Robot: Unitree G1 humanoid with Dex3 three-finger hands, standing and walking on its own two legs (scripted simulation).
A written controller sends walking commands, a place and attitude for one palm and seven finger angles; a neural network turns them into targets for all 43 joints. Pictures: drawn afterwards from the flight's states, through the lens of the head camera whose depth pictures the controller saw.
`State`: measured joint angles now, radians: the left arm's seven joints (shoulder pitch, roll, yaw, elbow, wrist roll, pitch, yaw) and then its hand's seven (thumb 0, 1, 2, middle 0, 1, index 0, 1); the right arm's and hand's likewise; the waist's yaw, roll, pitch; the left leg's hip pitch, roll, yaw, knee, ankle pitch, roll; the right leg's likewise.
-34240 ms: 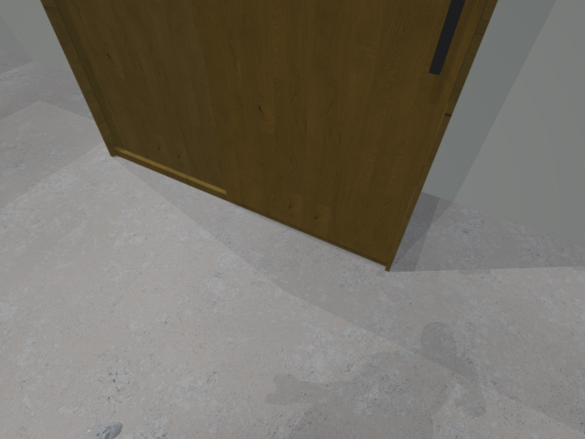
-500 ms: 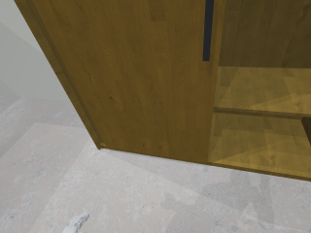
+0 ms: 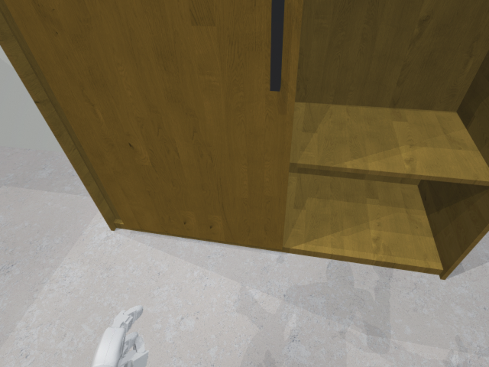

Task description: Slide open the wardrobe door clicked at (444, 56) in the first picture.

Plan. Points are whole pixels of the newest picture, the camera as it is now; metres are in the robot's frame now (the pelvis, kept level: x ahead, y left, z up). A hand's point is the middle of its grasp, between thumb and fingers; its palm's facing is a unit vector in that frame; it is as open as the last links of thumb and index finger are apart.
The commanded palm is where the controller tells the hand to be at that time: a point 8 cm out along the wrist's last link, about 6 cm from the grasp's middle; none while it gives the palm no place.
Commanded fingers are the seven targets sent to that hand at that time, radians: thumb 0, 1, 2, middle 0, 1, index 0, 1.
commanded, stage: stop stepping back and stand still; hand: right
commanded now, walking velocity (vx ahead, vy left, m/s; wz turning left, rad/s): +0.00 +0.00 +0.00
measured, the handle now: (278, 35) +0.76 -0.06 +0.24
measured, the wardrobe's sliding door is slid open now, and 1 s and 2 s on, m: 0.69 0.69 0.69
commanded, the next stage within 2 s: let the arm hang, fingers relaxed in 0.58 s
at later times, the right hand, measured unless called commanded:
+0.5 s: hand (452, 221) +0.26 -0.25 +0.17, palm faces +0.38 +0.81 -0.45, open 7.4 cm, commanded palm +0.20 -0.30 +0.20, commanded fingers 0.00 -0.90 -0.90 0.20 0.30 0.20 0.30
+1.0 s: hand out of the picture +0.08 -0.18 -0.15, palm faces -0.03 +0.98 -0.18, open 7.3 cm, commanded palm none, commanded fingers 0.00 -0.90 -0.90 0.20 0.30 0.20 0.30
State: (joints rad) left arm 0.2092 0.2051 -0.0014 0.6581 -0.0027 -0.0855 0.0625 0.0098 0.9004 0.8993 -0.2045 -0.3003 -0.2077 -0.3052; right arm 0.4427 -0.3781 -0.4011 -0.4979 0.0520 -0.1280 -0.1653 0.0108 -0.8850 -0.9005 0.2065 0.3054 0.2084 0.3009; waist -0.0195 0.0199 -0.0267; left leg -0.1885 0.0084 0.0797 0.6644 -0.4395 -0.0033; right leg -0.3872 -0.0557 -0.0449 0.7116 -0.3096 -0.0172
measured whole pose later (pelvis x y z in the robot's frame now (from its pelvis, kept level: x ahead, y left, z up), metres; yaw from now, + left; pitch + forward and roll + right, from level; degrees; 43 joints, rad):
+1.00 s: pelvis +0.03 -0.01 +0.02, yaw -1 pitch +1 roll +0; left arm 0.17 0.27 -0.02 0.94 0.03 0.02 0.00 0.01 0.91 0.90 -0.20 -0.30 -0.20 -0.30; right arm 0.25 -0.19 0.03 0.94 -0.01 0.04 -0.01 0.01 -0.93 -0.90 0.20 0.30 0.20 0.30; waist 0.02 0.02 0.03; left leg -0.20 0.01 0.07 0.51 -0.32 0.01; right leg -0.29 0.01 -0.07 0.50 -0.22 -0.04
